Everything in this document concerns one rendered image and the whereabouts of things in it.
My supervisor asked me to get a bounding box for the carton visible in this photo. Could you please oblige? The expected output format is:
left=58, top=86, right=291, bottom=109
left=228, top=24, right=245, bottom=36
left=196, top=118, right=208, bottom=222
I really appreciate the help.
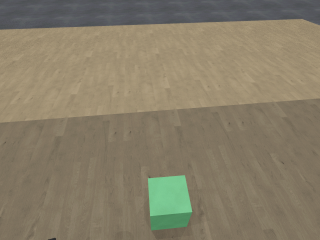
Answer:
left=148, top=175, right=192, bottom=231

